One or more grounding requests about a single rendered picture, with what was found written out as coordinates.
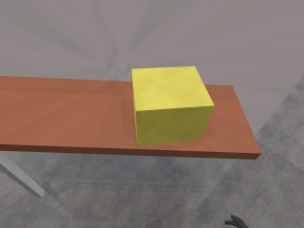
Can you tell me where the right robot hand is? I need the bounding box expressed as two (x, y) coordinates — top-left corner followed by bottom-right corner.
(224, 215), (248, 228)

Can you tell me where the carton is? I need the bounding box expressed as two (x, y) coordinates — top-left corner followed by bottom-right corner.
(131, 66), (214, 146)

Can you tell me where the table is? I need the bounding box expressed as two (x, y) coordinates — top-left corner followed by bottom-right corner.
(0, 76), (261, 198)

